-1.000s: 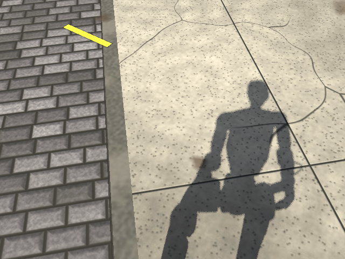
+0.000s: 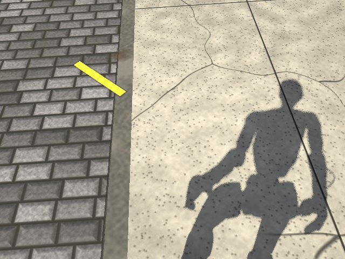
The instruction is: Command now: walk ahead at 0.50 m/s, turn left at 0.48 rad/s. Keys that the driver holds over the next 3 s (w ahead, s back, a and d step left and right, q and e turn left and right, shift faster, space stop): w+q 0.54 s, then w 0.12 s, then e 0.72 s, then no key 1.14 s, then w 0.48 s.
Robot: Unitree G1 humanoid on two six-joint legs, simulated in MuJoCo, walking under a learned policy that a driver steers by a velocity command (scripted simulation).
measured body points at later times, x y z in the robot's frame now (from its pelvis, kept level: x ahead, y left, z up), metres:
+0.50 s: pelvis +0.25 +0.07 -0.01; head +0.28 +0.08 +0.43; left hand +0.23 +0.33 -0.15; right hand +0.43 -0.16 -0.14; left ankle +0.28 +0.11 -0.74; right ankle +0.18 -0.09 -0.64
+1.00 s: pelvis +0.48 +0.11 -0.02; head +0.52 +0.12 +0.43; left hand +0.51 +0.39 -0.14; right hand +0.62 -0.12 -0.16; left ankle +0.33 +0.15 -0.65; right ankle +0.59 +0.09 -0.74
